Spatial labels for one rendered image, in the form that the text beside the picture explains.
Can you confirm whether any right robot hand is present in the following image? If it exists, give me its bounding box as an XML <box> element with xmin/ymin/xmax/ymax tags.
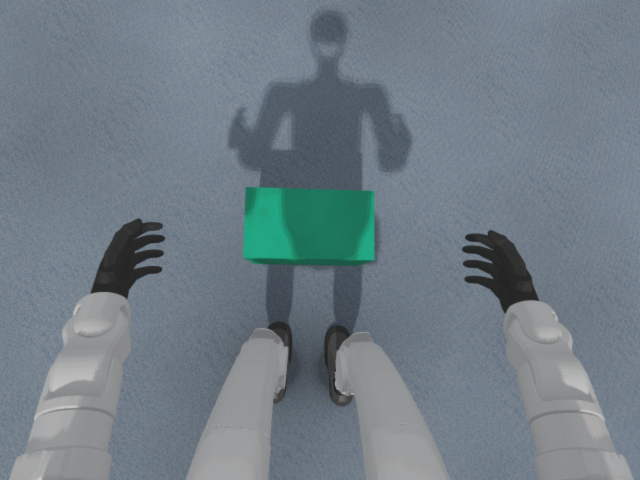
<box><xmin>462</xmin><ymin>230</ymin><xmax>539</xmax><ymax>314</ymax></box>

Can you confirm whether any left robot hand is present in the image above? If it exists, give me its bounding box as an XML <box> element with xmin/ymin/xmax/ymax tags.
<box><xmin>90</xmin><ymin>218</ymin><xmax>165</xmax><ymax>299</ymax></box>

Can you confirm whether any right robot forearm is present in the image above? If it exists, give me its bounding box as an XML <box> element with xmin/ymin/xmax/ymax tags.
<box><xmin>503</xmin><ymin>300</ymin><xmax>634</xmax><ymax>480</ymax></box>

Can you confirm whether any right robot thigh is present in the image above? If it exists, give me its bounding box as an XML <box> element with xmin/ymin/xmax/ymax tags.
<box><xmin>336</xmin><ymin>341</ymin><xmax>450</xmax><ymax>480</ymax></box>

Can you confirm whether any carton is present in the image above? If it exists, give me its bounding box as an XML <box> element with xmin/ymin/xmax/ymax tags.
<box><xmin>243</xmin><ymin>187</ymin><xmax>374</xmax><ymax>266</ymax></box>

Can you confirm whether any right robot foot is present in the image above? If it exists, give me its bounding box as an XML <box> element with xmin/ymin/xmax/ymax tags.
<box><xmin>324</xmin><ymin>325</ymin><xmax>353</xmax><ymax>406</ymax></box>

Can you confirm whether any left robot forearm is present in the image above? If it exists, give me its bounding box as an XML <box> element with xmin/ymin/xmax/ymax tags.
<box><xmin>9</xmin><ymin>292</ymin><xmax>131</xmax><ymax>480</ymax></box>

